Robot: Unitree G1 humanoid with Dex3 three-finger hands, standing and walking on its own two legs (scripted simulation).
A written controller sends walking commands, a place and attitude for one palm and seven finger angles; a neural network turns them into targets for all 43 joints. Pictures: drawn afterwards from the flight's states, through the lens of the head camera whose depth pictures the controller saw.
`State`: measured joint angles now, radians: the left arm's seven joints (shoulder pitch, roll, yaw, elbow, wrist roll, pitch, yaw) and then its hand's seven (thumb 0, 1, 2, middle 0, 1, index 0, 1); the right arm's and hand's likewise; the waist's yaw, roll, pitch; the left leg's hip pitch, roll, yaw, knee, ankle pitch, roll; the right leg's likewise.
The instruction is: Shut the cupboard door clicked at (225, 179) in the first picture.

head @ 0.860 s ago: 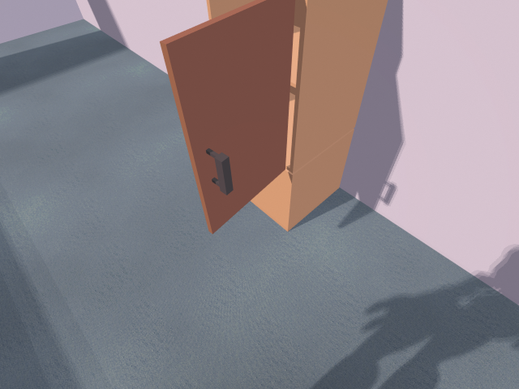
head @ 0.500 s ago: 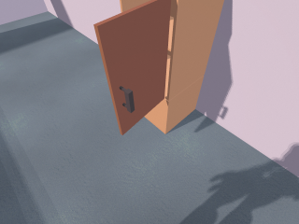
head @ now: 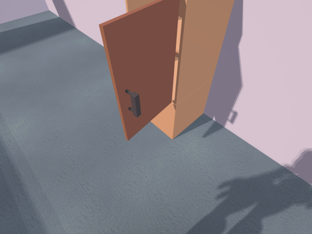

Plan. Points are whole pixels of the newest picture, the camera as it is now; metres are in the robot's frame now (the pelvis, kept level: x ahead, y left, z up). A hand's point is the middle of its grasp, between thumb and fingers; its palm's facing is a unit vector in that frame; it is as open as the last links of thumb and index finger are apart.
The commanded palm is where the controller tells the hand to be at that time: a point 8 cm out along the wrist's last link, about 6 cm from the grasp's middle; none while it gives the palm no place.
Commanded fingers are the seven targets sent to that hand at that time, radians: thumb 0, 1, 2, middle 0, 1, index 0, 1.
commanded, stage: walk around to get in front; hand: left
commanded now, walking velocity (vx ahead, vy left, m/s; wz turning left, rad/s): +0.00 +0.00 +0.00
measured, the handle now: (132, 102) +0.62 +0.13 -0.09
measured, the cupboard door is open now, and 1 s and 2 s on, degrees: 96 96 96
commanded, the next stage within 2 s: none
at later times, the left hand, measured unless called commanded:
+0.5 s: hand out of the picture +0.06 +0.19 -0.18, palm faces -0.13 -0.96 -0.26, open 7.4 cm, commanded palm none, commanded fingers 0.00 0.90 0.90 -0.20 -0.30 -0.20 -0.30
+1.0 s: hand out of the picture +0.12 +0.17 -0.19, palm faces -0.37 -0.90 -0.23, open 7.4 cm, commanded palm none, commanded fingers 0.00 0.90 0.90 -0.20 -0.30 -0.20 -0.30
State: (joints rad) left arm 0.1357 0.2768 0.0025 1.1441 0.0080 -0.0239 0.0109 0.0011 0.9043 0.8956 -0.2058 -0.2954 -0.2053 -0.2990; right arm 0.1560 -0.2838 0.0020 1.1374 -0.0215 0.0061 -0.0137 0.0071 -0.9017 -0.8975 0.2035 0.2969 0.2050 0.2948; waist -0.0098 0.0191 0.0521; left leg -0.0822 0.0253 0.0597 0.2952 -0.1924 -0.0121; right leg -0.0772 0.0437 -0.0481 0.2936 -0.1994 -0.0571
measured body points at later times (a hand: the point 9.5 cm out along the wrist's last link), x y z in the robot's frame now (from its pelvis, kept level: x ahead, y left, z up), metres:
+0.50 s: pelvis -0.02 -0.01 -0.02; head +0.02 -0.04 +0.42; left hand +0.07 +0.24 -0.16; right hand -0.02 -0.26 -0.18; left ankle -0.02 +0.12 -0.75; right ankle -0.04 -0.09 -0.73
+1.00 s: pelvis -0.03 +0.00 -0.01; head +0.03 +0.00 +0.43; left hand +0.14 +0.22 -0.17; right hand -0.02 -0.27 -0.14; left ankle +0.01 +0.14 -0.75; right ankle -0.07 -0.10 -0.70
